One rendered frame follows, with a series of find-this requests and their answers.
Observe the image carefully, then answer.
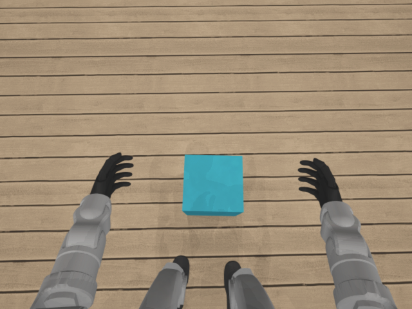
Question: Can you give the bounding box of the robot right forearm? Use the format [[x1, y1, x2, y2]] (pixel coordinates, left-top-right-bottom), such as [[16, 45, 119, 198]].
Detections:
[[320, 201, 398, 309]]

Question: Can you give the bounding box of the robot right hand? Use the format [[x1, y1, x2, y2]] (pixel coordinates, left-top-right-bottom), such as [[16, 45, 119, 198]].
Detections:
[[298, 158, 342, 208]]

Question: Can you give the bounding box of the left robot shin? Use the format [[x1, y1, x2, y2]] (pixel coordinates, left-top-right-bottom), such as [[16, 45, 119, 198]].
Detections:
[[159, 262, 183, 273]]

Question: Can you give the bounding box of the robot left foot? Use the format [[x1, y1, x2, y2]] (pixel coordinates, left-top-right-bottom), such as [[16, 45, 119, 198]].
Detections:
[[173, 256, 189, 309]]

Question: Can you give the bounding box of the robot left hand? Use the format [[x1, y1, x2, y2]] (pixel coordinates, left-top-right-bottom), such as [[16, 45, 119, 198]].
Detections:
[[90, 153, 134, 198]]

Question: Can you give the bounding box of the robot left forearm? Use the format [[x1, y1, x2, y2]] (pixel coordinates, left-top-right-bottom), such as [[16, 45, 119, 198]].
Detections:
[[30, 194, 111, 309]]

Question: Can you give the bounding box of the carton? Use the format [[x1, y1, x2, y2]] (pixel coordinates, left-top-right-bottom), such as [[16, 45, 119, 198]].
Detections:
[[182, 154, 244, 216]]

